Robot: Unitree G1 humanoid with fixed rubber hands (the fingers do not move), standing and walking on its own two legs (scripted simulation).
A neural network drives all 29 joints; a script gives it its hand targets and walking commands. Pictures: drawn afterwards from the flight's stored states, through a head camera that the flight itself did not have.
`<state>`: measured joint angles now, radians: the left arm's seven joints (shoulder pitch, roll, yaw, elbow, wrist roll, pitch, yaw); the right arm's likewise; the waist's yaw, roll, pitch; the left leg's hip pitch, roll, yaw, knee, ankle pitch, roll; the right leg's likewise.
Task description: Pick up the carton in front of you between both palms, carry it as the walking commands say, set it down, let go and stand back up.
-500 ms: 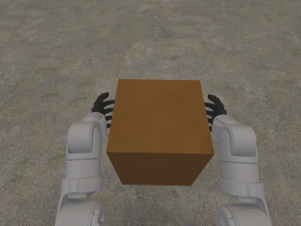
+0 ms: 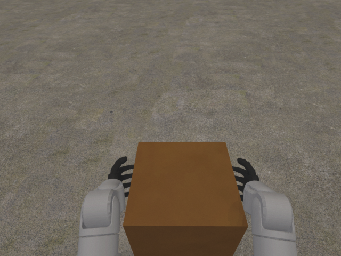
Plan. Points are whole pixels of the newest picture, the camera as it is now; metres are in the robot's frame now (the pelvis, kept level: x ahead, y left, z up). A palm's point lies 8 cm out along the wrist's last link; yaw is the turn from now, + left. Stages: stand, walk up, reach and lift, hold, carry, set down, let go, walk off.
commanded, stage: carry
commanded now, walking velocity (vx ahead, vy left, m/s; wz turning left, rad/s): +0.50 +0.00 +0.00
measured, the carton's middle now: (181, 207) +0.25 +0.00 -0.01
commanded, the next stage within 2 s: none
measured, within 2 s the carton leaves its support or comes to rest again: neither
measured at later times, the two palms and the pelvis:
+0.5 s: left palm (128, 94) +0.60 +0.17 +0.07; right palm (218, 94) +0.58 -0.13 +0.08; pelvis +0.32 +0.04 -0.01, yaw -4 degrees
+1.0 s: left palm (153, 53) +0.92 +0.11 +0.06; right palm (220, 54) +0.91 -0.19 +0.05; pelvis +0.65 -0.03 -0.01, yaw +0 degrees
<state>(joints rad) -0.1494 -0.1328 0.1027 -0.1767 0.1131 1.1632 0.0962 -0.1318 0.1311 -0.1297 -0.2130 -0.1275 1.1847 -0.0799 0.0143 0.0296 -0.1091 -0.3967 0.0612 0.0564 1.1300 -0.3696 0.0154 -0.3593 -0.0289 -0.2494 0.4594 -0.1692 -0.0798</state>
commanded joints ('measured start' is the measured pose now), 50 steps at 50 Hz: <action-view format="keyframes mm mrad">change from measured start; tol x32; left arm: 1 -474 -1014 -715 -128 -421 -15 -280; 50 -430 -979 -704 -165 -417 12 -281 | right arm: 1 -527 996 764 -117 433 -30 260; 50 -524 946 770 -185 428 2 258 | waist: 1 -5 -106 -273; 18 -9 -185 -97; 22 -36 262 -336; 50 5 -142 -314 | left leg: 1 -209 75 -38 -50 102 -3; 15 -232 15 132 -598 345 -1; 19 217 -91 237 -686 256 30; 22 689 368 -590 -914 185 230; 34 446 206 4 -1000 312 116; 44 462 154 166 -719 709 33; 47 -158 -63 116 8 -17 -60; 50 -262 44 -55 147 -15 7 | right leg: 1 345 -300 376 -287 -73 -50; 19 372 -157 -2 104 614 39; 23 -327 -19 240 886 -288 71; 41 -235 -57 57 48 173 74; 45 265 22 -22 -30 49 56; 47 686 -420 710 -194 -172 -122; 50 557 -352 523 -187 176 -84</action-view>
